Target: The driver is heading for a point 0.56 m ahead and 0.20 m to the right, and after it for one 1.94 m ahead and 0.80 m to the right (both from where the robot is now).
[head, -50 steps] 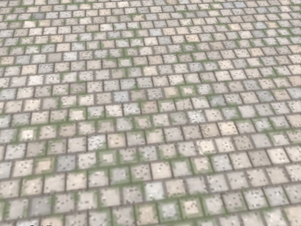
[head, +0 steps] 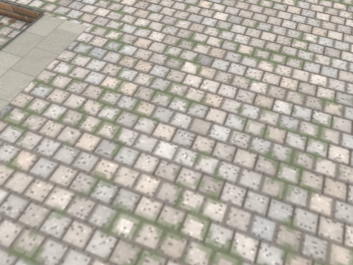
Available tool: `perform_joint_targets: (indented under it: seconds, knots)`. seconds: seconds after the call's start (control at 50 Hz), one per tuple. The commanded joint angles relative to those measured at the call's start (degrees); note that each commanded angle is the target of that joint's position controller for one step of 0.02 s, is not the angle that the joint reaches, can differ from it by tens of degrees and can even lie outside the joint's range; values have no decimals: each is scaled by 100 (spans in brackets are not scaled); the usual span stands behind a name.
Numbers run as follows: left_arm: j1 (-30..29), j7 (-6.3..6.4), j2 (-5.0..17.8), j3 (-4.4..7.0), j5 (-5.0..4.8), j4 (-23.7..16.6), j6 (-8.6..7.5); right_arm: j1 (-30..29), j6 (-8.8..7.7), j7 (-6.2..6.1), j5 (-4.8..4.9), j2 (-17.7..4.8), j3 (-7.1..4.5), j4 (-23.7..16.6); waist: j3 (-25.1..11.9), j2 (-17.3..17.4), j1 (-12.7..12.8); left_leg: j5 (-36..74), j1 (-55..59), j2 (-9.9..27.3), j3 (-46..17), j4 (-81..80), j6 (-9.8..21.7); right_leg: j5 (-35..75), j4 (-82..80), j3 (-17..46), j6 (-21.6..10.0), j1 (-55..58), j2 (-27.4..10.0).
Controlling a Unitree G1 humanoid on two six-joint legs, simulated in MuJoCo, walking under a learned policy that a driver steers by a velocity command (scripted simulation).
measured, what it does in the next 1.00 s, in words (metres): walks ahead, turning right: right foot, then left foot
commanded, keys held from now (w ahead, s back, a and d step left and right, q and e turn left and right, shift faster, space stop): w+e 1.00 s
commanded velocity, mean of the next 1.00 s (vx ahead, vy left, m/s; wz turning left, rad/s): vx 0.50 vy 0.00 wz -0.49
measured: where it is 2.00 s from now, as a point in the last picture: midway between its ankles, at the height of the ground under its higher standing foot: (272, 142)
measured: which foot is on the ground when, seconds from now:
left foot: down 0.00-0.28, up 0.30-0.70, down 0.72-1.00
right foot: up 0.00-0.24, down 0.26-0.72, up 0.74-1.00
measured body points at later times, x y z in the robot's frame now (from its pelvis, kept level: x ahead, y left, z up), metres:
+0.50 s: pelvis +0.30 -0.08 +0.00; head +0.33 -0.09 +0.45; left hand +0.46 +0.17 -0.11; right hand +0.40 -0.38 -0.09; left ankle +0.42 +0.08 -0.68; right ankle +0.29 -0.15 -0.75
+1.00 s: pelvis +0.57 -0.11 +0.00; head +0.60 -0.11 +0.45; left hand +0.87 +0.02 -0.10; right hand +0.46 -0.37 -0.11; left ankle +0.60 +0.00 -0.75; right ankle +0.56 -0.29 -0.67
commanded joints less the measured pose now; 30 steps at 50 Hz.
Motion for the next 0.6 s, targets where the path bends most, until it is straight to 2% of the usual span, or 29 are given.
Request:
perform_joint_targets:
  seconds: [0.02,0.1,0.16,0.2,0.22,0.24,0.26,0.28,0.3,0.32,0.34,0.36,0.38,0.4,0.42,0.46,0.5,0.54,0.6]
  knots:
    - [-247,-63,263,39,-47,-309,-68,-173,-134,-71,-18,-912,-235,-246,18,531,-60,1497,-215,1423,-276,-811,593,1117,-904,-21,-45,317,96]
    - [-774,-195,185,-5,-90,-543,-93,114,-104,-87,17,-995,-270,46,306,456,-305,1507,471,1722,-17,-836,530,1226,-1696,-46,-219,102,303]
    - [-981,-331,164,-17,-59,-741,-108,216,15,-123,64,-1031,-301,189,317,447,-325,2336,1237,1954,98,-424,460,549,-1966,-197,-415,-181,440]
    - [-783,-381,270,34,-33,-808,-90,100,103,-188,75,-1162,-338,173,51,628,-125,4122,1472,1967,263,208,317,-107,-1992,-516,-614,252,719]
    - [-473,-372,412,107,-19,-782,-62,52,151,-235,74,-1251,-359,145,-242,775,61,5217,1527,1932,345,758,235,-431,-1916,-707,-732,733,936]
    - [186,-341,647,234,-14,-664,-42,-26,206,-281,70,-1285,-355,115,-650,786,443,5800,1325,1814,492,1706,110,-462,-2006,-807,-893,1642,1157]
    - [1064,-266,973,392,-28,-510,-19,-79,205,-332,64,-1230,-314,54,-1134,567,920,5105,397,1623,636,3068,-113,-52,-2235,-366,-1165,3192,1013]
    - [1647,-189,1622,566,-11,-488,-1,504,62,-264,-56,-651,-112,-218,-1965,-718,724,1630,-2131,756,622,5440,-537,-410,-2199,2357,-2223,5680,-526]
    - [1705,-184,1294,458,-81,-506,-23,404,-147,-152,-82,-571,-18,-192,-2604,-849,767,-2179,-3348,3,-445,6424,-612,-823,-3122,4513,-2699,6568,-1118]
    - [1575,-153,962,357,-45,-514,-11,-155,-303,-40,172,-965,-122,-347,-1987,-464,936,-1871,-3932,427,-867,6586,-483,-1156,-3307,3753,-2335,6249,-937]
    - [1237,-129,842,325,-40,-579,-4,-507,-392,-10,237,-963,-91,-478,-1313,-43,814,-1403,-3990,697,-762,6157,-404,-996,-3396,3033,-2117,5407,-733]
    - [872,-119,737,285,-47,-653,17,-657,-419,-35,120,-931,-101,-502,-777,348,572,-1143,-3809,891,-658,5551,-429,-484,-3518,2525,-1980,4502,-513]
    - [621,-101,597,229,2,-742,21,-621,-375,-63,20,-977,-151,-493,-520,302,358,-950,-3428,1042,-632,5158,-492,32,-3674,2167,-1925,3838,-332]
    - [471,-85,576,215,42,-822,32,-505,-308,-67,-9,-945,-161,-494,-432,124,201,-862,-3128,1075,-611,4972,-581,294,-3811,2041,-1948,3389,-207]
    - [388,-64,604,229,34,-838,28,-365,-246,-80,-32,-875,-149,-466,-405,39,108,-819,-2991,1093,-544,4750,-691,554,-3895,1889,-1986,3105,-136]
    - [387,-3,734,265,18,-807,14,-408,-154,-120,-51,-730,-99,-475,-310,-4,66,-526,-2819,1056,-383,4131,-897,927,-3967,1473,-1964,2577,25]
    - [477,60,852,308,-24,-744,34,-844,-143,-133,-61,-574,-29,-577,-225,-67,215,325,-2615,944,-313,3199,-1005,751,-3941,1143,-1765,2279,282]
    - [669,101,877,321,-60,-666,84,-1311,-177,-106,-30,-486,11,-654,-237,-158,444,1170,-2273,735,-281,2289,-1034,309,-3830,1054,-1558,2187,447]
    - [981,126,891,334,-102,-543,153,-1691,-242,-44,82,-625,-39,-749,-290,-250,603,1465,-2051,563,-429,1615,-995,-241,-3564,1480,-1433,2527,292]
